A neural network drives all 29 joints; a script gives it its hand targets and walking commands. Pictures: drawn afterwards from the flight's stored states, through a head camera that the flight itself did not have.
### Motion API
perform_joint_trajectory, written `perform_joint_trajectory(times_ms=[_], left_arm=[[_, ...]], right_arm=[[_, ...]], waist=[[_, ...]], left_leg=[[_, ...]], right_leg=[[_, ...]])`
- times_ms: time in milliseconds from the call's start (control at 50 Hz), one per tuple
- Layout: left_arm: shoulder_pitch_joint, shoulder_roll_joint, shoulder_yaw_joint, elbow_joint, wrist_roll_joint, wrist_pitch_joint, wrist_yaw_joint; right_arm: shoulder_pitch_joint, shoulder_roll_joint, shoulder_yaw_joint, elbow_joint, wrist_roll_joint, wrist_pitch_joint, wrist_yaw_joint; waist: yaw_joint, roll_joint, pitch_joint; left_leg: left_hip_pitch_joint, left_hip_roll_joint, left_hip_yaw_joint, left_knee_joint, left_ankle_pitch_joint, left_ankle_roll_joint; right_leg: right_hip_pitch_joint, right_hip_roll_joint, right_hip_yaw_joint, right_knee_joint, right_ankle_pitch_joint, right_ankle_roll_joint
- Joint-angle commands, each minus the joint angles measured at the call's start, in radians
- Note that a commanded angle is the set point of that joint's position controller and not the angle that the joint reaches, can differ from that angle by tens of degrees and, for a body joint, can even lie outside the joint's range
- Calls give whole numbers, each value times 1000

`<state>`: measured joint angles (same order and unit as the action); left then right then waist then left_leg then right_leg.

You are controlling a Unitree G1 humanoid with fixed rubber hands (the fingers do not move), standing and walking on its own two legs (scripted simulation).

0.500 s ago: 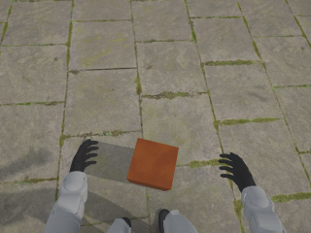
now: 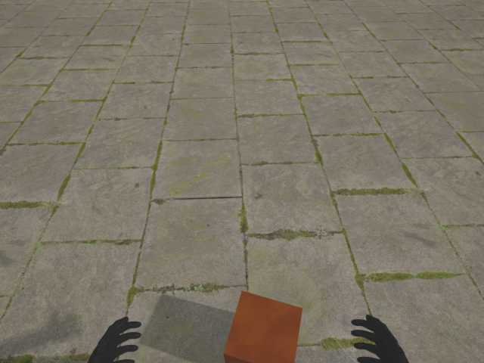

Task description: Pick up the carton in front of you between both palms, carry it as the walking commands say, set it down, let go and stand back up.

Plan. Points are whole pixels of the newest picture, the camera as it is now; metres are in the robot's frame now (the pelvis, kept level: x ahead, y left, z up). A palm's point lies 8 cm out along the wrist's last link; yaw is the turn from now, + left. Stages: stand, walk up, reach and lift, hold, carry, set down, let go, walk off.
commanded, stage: let go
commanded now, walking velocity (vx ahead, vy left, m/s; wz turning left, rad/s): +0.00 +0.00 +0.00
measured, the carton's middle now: (262, 340) +0.34 -0.06 -0.65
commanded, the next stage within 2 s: stand in 0.32 s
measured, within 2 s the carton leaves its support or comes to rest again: neither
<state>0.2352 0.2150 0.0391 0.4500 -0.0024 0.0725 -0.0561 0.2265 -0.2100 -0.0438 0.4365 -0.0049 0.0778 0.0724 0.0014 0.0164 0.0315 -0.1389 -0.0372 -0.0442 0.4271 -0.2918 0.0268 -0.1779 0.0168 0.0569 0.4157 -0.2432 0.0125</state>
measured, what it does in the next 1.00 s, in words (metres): stands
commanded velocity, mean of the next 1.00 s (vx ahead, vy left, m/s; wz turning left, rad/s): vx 0.00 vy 0.00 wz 0.00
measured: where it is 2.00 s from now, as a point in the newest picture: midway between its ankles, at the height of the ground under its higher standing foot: outside the picture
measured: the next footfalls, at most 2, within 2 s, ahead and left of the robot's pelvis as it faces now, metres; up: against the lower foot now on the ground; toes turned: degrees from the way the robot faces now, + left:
none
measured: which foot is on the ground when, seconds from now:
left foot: down 0.00-1.00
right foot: down 0.00-1.00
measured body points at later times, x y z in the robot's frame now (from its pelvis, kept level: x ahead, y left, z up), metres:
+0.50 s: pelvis -0.01 -0.02 -0.01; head -0.02 -0.03 +0.44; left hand +0.12 +0.26 -0.09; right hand +0.15 -0.28 -0.09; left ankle -0.04 +0.10 -0.74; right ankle -0.01 -0.13 -0.74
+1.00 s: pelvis -0.02 -0.03 +0.00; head -0.02 -0.05 +0.44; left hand +0.09 +0.25 -0.11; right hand +0.10 -0.31 -0.12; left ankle -0.04 +0.10 -0.74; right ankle -0.01 -0.13 -0.74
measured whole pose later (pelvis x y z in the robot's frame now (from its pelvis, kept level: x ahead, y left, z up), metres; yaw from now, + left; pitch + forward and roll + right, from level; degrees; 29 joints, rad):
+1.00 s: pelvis -0.02 -0.03 +0.00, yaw +1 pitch -3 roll +0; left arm 0.20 0.27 0.06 0.81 0.02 -0.02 0.03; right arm 0.23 -0.31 -0.04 0.78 -0.02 -0.02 -0.04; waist 0.00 0.03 0.03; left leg -0.14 -0.01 -0.07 0.48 -0.30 -0.02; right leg -0.18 0.04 0.01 0.50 -0.27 -0.03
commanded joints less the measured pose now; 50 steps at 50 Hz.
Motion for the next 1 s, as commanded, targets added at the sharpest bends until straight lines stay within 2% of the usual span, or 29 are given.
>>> perform_joint_trajectory(times_ms=[0,80,100,120,200,300,320,360,420,500,580,980], left_arm=[[-59,71,11,-110,-6,11,-12],[-64,74,17,-117,4,35,-14],[-8,78,15,-56,-13,6,7],[-23,80,19,-70,-11,1,17],[-50,83,15,-86,-9,7,25],[-50,84,17,-84,2,26,24],[-30,181,76,82,31,-10,57],[-22,194,83,104,29,-50,74],[-57,163,77,134,31,-79,72],[-61,165,76,169,29,-95,76],[-51,178,73,196,28,-99,82],[-53,203,56,313,21,-101,86]], right_arm=[[-16,-103,-42,-83,-14,13,-2],[-34,-102,-45,-88,-21,36,3],[-85,-130,-46,-149,-31,87,-21],[-54,-122,-30,-139,-29,101,-31],[-58,-107,-13,-150,-19,126,-47],[-71,-101,-4,-168,-13,150,-54],[-96,-207,-44,-11,8,50,-67],[-75,-180,-45,26,-8,-30,-71],[-78,-170,-43,79,-14,-73,-74],[-63,-184,-47,130,-19,-93,-84],[-42,-194,-49,166,-22,-101,-92],[-12,-221,-25,299,-12,-107,-112]], waist=[[-22,-14,-27],[-18,-1,3],[-5,-17,-49],[-7,10,-35],[-7,27,-8],[0,16,15],[19,99,-24],[5,36,-32],[1,-24,-17],[0,-22,-34],[2,-31,-46],[4,-14,-18]], left_leg=[[-15,26,-1,-80,276,-46],[-30,27,-1,-83,237,-45],[39,28,-2,-48,327,-49],[30,29,-5,-34,343,-54],[12,25,-3,-31,305,-49],[-3,15,15,-30,235,-42],[-64,44,15,20,128,-45],[-57,46,-10,20,75,-37],[-46,58,-34,19,69,-23],[-29,71,-50,28,150,-28],[-19,75,-58,32,178,-30],[-25,96,-76,-8,177,-33]], right_leg=[[88,42,-54,-19,207,3],[115,41,-58,-11,174,-1],[90,61,-64,18,144,4],[81,57,-63,18,130,2],[64,56,-59,20,121,2],[77,51,-54,19,118,3],[-13,-29,-24,42,118,10],[-36,-37,-11,24,82,-4],[-75,-42,12,-6,29,-16],[-50,-52,22,2,109,-16],[-31,-62,32,9,150,-19],[8,-86,59,-16,170,-31]])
